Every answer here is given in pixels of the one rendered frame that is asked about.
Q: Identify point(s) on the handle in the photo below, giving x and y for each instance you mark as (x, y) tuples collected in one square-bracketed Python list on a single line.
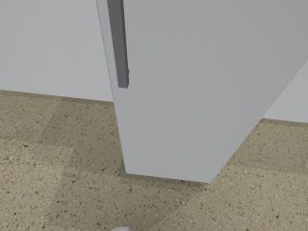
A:
[(117, 23)]

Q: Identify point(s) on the fridge door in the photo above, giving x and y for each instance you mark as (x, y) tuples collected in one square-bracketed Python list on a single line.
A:
[(202, 74)]

